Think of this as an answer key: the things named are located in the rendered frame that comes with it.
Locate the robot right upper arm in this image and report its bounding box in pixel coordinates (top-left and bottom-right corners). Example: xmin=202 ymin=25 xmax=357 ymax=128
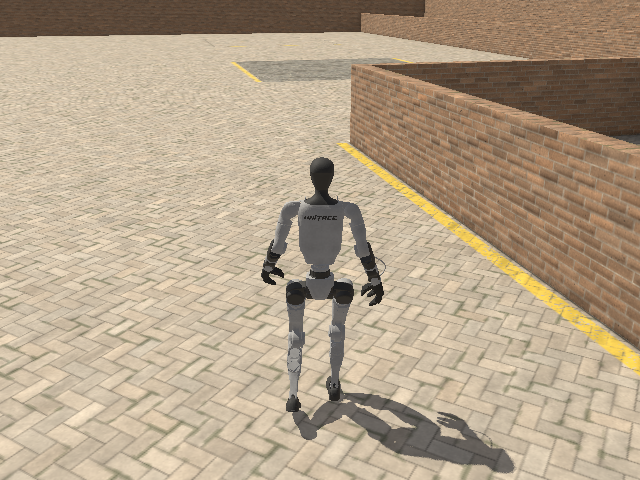
xmin=342 ymin=201 xmax=370 ymax=258

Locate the left robot shin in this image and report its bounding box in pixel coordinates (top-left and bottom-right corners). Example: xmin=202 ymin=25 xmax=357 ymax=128
xmin=287 ymin=331 xmax=302 ymax=399

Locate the left robot hand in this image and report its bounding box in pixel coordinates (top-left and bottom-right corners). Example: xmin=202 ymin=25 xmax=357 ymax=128
xmin=261 ymin=267 xmax=284 ymax=285

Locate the right robot hand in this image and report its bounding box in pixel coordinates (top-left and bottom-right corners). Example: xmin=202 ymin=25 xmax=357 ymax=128
xmin=361 ymin=282 xmax=384 ymax=306

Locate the robot right forearm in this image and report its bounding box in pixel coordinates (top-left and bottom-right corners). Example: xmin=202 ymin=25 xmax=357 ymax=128
xmin=360 ymin=242 xmax=381 ymax=286

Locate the right robot foot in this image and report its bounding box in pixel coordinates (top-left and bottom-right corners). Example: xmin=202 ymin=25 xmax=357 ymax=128
xmin=326 ymin=376 xmax=340 ymax=401

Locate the robot left forearm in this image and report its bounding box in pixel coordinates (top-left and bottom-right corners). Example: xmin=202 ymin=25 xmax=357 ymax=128
xmin=263 ymin=239 xmax=281 ymax=272

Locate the robot left upper arm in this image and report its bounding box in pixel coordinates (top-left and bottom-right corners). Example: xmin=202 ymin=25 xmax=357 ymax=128
xmin=271 ymin=200 xmax=301 ymax=255

